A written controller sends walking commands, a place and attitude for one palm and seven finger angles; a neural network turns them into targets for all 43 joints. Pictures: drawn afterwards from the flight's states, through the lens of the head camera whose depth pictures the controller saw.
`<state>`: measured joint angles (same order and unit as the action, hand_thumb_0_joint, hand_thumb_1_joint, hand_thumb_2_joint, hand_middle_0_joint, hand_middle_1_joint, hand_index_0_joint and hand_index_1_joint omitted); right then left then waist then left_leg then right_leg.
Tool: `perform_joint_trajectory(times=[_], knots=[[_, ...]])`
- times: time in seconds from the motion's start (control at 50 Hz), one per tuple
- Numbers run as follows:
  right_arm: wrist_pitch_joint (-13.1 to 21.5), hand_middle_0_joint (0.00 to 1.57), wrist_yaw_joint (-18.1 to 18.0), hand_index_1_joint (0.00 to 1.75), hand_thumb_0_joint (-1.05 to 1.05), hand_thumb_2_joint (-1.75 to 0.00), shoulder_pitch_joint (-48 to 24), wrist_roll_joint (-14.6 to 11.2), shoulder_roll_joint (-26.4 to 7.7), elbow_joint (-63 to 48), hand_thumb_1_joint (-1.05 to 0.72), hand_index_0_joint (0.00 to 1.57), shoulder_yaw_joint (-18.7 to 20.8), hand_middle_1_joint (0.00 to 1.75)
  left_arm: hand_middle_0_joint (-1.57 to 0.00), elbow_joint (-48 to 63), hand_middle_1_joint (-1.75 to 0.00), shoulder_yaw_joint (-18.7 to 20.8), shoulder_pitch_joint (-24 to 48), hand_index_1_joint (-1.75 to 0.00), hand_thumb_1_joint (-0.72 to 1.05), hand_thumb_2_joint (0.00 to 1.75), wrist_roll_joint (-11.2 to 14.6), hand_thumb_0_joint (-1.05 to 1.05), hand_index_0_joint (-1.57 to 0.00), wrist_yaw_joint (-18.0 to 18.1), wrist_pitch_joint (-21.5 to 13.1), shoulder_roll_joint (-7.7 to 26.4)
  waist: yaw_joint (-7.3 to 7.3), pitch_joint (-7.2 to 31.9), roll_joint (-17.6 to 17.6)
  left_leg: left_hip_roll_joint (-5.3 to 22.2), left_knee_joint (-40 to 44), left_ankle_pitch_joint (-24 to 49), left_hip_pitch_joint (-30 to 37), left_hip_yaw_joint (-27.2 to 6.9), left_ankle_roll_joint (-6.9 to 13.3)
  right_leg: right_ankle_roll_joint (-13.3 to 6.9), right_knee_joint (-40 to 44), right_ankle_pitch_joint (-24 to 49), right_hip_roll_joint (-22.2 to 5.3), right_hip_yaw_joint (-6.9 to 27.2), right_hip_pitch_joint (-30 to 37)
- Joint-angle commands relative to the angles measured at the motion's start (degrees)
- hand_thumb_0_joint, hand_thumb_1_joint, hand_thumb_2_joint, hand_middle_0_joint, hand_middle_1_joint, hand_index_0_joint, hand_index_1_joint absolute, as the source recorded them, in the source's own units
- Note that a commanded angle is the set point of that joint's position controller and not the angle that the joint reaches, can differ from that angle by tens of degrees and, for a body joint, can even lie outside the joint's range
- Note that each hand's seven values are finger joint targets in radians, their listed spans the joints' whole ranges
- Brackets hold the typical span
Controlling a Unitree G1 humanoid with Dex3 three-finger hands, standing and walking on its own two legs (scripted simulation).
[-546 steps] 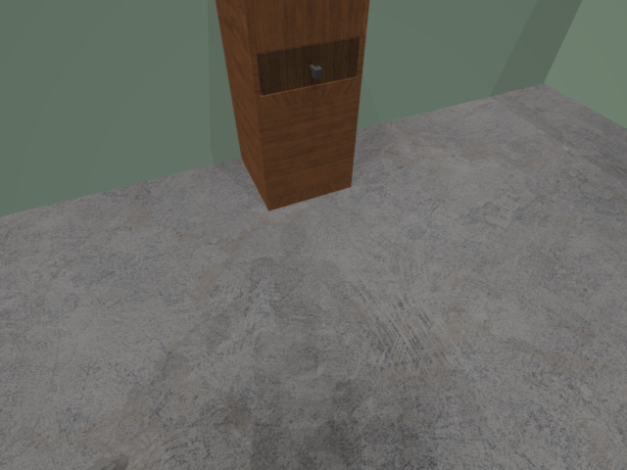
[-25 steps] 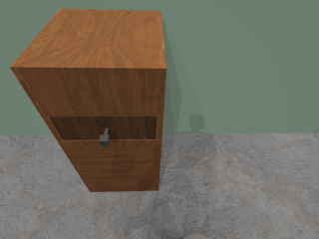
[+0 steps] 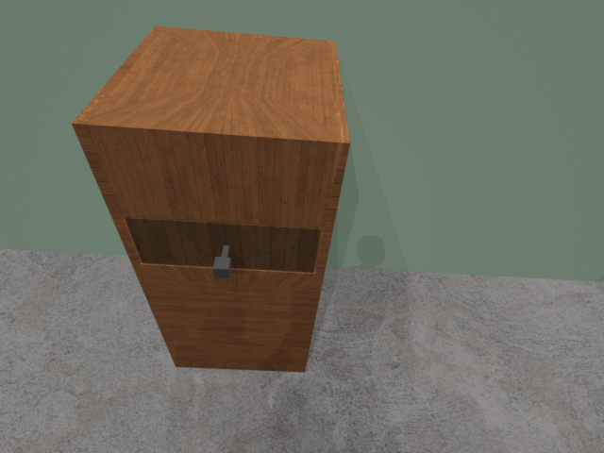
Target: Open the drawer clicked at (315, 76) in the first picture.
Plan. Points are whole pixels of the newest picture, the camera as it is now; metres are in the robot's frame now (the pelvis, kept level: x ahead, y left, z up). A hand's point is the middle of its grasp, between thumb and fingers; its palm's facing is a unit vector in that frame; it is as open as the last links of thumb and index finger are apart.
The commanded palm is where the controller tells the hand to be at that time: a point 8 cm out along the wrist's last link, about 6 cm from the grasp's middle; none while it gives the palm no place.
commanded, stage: come to a stop and stand still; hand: left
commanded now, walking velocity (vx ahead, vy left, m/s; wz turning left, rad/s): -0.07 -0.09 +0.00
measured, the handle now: (223, 260) +0.50 +0.18 -0.13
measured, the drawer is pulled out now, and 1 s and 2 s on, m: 0.00 0.00 0.00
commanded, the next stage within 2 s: look again from close up in 0.72 s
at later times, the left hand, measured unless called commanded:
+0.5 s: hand out of the picture -0.05 +0.09 -0.18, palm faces +0.04 -0.99 -0.13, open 7.3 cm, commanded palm none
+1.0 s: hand out of the picture -0.05 +0.13 -0.19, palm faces +0.01 -0.98 -0.18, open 7.3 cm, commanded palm none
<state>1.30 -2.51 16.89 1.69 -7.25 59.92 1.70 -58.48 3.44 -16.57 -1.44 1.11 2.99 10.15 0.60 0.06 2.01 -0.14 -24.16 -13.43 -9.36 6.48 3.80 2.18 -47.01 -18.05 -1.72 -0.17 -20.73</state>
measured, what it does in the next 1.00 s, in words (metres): steps on the spot: right foot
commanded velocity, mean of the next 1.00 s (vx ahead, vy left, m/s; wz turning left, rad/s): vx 0.00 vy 0.00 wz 0.00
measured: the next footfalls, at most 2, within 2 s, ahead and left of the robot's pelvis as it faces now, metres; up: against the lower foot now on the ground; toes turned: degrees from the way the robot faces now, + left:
right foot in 0.18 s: +0.02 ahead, -0.16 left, +0.00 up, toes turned -3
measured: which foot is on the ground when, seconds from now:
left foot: down 0.00-1.00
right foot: up 0.00-0.16, down 0.18-1.00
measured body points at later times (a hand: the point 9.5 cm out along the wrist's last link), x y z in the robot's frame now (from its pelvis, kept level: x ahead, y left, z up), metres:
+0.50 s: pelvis -0.03 -0.05 +0.00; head -0.04 -0.05 +0.45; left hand -0.06 +0.14 -0.17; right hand -0.07 -0.25 -0.17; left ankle +0.00 +0.07 -0.74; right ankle -0.02 -0.16 -0.74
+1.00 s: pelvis -0.04 -0.03 -0.01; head -0.04 -0.03 +0.44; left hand -0.05 +0.18 -0.18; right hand -0.06 -0.24 -0.17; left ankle +0.00 +0.07 -0.74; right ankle -0.02 -0.16 -0.74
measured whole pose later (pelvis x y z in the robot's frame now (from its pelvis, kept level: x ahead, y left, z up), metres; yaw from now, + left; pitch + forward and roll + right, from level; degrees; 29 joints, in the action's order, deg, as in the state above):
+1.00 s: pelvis -0.04 -0.03 -0.01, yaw +0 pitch -1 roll -1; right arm 0.2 -0.3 20.8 1.3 -7.1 59.9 0.8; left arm -61.9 0.3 -20.8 -1.3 2.6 0.0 6.8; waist 1.8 -0.2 -1.1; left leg 1.8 -34.7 -15.2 -18.6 4.2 1.5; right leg -0.4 -32.9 -16.6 -1.3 -3.2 -15.6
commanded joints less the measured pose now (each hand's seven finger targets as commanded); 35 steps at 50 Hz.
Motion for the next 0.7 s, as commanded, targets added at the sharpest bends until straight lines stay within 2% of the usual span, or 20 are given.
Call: perform_joint_trajectory(times=[0.0, 0.02, 0.06, 0.1, 0.12, 0.14, 0.16, 0.18, 0.2, 0.22, 0.28, 0.3, 0.46, 0.52, 0.56, 0.64, 0.68], knots=[[0.0, 0.2, -1.1, 0.3, 0.0, -0.9, 6.5, 0.0, -9.4, 0.8, -0.9, 0.2, 1.7, 0.3, -0.2, 2.2, -0.3, -0.9, 0.8, -0.3, 0.9, 0.9, 0.3, 0.0, -0.2, -0.3, -1.0, 0.5, 2.36, -2.9, -7.8, 17.7, 9.0, 22.3, 7.9, -13.9, 5.4, 0.0, 6.5, -4.6, -1.5, -0.2, -3.8], [-0.2, 0.2, -1.1, 0.3, 0.0, -0.9, 6.2, 0.0, -9.7, 1.1, -0.9, 0.2, 1.8, 0.3, -0.2, 2.0, -0.3, -1.0, 0.6, -0.3, 0.9, 0.9, 0.3, 0.0, -0.2, -0.3, -0.9, 0.4, 2.38, -2.9, -9.0, 17.7, 8.5, 22.7, 6.4, -13.5, 5.4, -0.2, 8.1, -5.5, -1.5, -0.7, -1.6], [-0.4, 0.2, -0.8, 0.3, 0.0, -0.9, 5.0, -0.1, -9.5, 1.8, -0.9, 0.2, 1.6, 0.3, -0.2, 0.9, -0.3, -1.2, -1.2, -0.3, 0.9, 0.9, 0.5, 0.0, -0.2, 0.0, -1.0, 0.2, 1.52, -2.3, -10.2, 16.1, 7.4, 23.2, 4.6, -12.2, 4.8, -0.6, 13.1, -4.1, -1.2, -1.6, 2.3], [-0.4, 0.2, -0.6, 0.3, 0.0, -0.9, 4.4, -0.5, -8.8, 2.5, -0.9, 0.2, 1.3, 0.3, -0.2, -0.9, -0.3, -1.4, -4.3, -0.3, 0.9, 0.9, 0.8, 0.0, -0.2, 0.3, -1.7, 0.2, 0.05, -0.4, -9.0, 13.8, 4.6, 22.7, 3.2, -10.4, 2.8, -1.1, 22.2, 3.2, -1.1, -2.4, 8.6], [-0.3, 0.2, -0.4, 0.3, 0.0, -0.9, 4.0, -0.8, -8.0, 2.8, -0.9, 0.2, 1.1, 0.3, -0.2, -2.0, -0.3, -1.5, -6.3, -0.3, 0.9, 0.9, 0.7, 0.0, -0.2, 0.6, -2.2, 0.7, -0.7, -0.1, -7.0, 11.8, 2.8, 17.9, 0.6, -8.8, 0.8, -1.4, 27.0, 9.8, -1.9, -1.5, 12.6], [-0.3, 0.2, -0.1, 0.3, 0.0, -0.9, 4.0, -1.2, -6.1, 3.0, -0.9, 0.2, 0.8, 0.3, -0.2, -2.7, -0.3, -1.6, -7.0, -0.3, 0.9, 0.9, 0.7, 0.0, -0.2, 1.0, -2.7, 1.8, -0.39, -0.7, -3.1, 9.3, 1.8, 11.5, -3.2, -7.3, -1.2, -2.6, 27.6, 14.4, -4.7, 1.6, 15.5], [-0.4, 0.2, 0.3, 0.3, 0.0, -0.9, 3.2, -1.5, -4.9, 3.1, -0.9, 0.2, 0.4, 0.3, -0.2, -3.1, -0.3, -2.0, -6.7, -0.3, 0.9, 0.9, 0.9, 0.0, -0.2, 1.3, -3.0, 2.4, -0.15, -1.9, -1.6, 7.1, 2.7, 5.2, -4.6, -6.3, -2.2, -3.4, 27.6, 16.3, -6.7, 2.8, 14.8], [-0.5, 0.2, 0.7, 0.3, 0.0, -0.9, 2.7, -1.5, -4.3, 3.2, -0.9, 0.2, 0.2, 0.3, -0.2, -3.3, -0.3, -2.2, -6.9, -0.3, 0.9, 0.9, 0.8, 0.0, -0.2, 1.3, -3.1, 2.5, -0.05, -2.9, -2.9, 6.2, 3.5, 3.6, -3.9, -5.8, -2.6, -3.6, 26.9, 15.8, -7.0, 2.5, 12.8], [-0.9, 0.2, 0.6, 0.3, 0.0, -0.9, 2.2, -1.2, -4.3, 3.6, -0.9, 0.2, 0.1, 0.3, -0.2, -3.8, -0.3, -2.1, -6.8, -0.3, 0.9, 0.9, 0.7, 0.0, -0.2, 1.3, -3.5, 2.7, -0.04, -2.5, 3.4, 5.9, 2.2, 3.5, -2.3, -5.0, -2.9, -3.8, 27.1, 15.9, -5.8, 3.3, 11.2], [-1.1, 0.2, 0.6, 0.3, 0.0, -0.9, 2.7, -1.1, -4.6, 4.1, -0.9, 0.2, 0.1, 0.3, -0.2, -4.1, -0.3, -2.4, -6.1, -0.3, 0.9, 0.9, 0.8, 0.0, -0.2, 1.4, -3.7, 2.0, 0.32, -3.0, 5.5, 5.9, 2.5, 2.4, -1.3, -4.6, -3.1, -3.9, 28.1, 13.4, -6.1, 3.2, 9.6], [-1.3, 0.2, 0.8, 0.3, 0.0, -0.9, 3.3, -1.1, -3.7, 5.6, -0.9, 0.2, -0.1, 0.3, -0.2, -4.2, -0.3, -2.9, -6.2, -0.3, 0.9, 0.9, 0.9, 0.0, -0.2, 1.6, -3.8, 0.9, 0.33, -6.3, 0.3, 6.2, 4.1, 1.1, -0.9, -5.1, -3.1, -3.5, 29.9, 5.8, -5.0, 3.4, 5.9], [-1.3, 0.2, 0.9, 0.3, 0.0, -0.9, 3.7, -1.1, -3.5, 5.8, -0.9, 0.2, -0.3, 0.3, -0.2, -4.3, -0.3, -2.8, -6.3, -0.3, 0.9, 0.9, 0.9, 0.0, -0.2, 1.7, -3.9, 1.0, 0.3, -6.9, -0.4, 6.2, 4.5, 0.3, -1.5, -5.1, -3.2, -3.5, 30.3, 4.1, -4.9, 3.5, 5.7], [-1.9, 0.2, 1.0, 0.3, 0.0, -0.9, 5.4, -0.9, -2.3, 6.2, -0.9, 0.2, -0.3, 0.3, -0.2, -4.1, -0.3, -2.5, -8.8, -0.3, 0.9, 0.9, 0.7, 0.0, -0.2, 1.9, -4.1, -0.1, 0.29, -8.2, -0.3, 5.4, 2.8, -2.1, -2.0, -4.4, -3.6, -3.7, 33.1, -5.2, -4.5, 5.0, 1.5], [-1.8, 0.2, 0.9, 0.3, 0.0, -0.9, 6.5, -0.8, -1.6, 5.9, -0.9, 0.2, -0.2, 0.3, -0.2, -3.8, -0.3, -2.3, -9.2, -0.3, 0.9, 0.9, 0.7, 0.0, -0.2, 1.9, -4.1, -0.6, 0.37, -7.6, -0.2, 5.4, 2.4, -1.4, -2.6, -4.3, -3.5, -3.9, 32.9, -5.2, -4.4, 5.2, 1.5], [-1.8, 0.2, 0.8, 0.3, 0.0, -0.9, 6.6, -0.8, -1.6, 5.8, -0.9, 0.2, -0.2, 0.3, -0.2, -3.9, -0.3, -2.3, -9.7, -0.3, 0.9, 0.9, 0.7, 0.0, -0.2, 1.9, -4.1, -0.8, 0.26, -7.7, -1.3, 5.6, 2.5, -2.2, -2.5, -4.4, -3.6, -3.9, 33.0, -5.5, -4.3, 5.1, 0.9], [-1.7, 0.2, 0.8, 0.3, 0.0, -0.9, 7.1, -0.8, -1.3, 5.5, -0.9, 0.2, -0.2, 0.3, -0.2, -4.0, -0.3, -2.2, -10.3, -0.3, 0.9, 0.9, 0.7, 0.0, -0.2, 1.8, -4.2, -1.1, 0.12, -7.5, 0.0, 5.5, 2.2, -1.5, -3.4, -4.5, -3.5, -3.9, 32.5, -5.1, -4.3, 5.0, 1.4], [-1.7, 0.2, 0.8, 0.3, 0.0, -0.9, 7.4, -0.8, -1.5, 5.4, -0.9, 0.2, -0.3, 0.3, -0.2, -3.8, -0.3, -2.2, -10.2, -0.3, 0.9, 0.9, 0.6, 0.0, -0.2, 1.8, -4.1, -1.1, 0.2, -7.7, -1.0, 5.5, 2.4, -2.0, -3.6, -4.6, -3.6, -3.9, 32.3, -5.1, -4.2, 4.7, 1.0]])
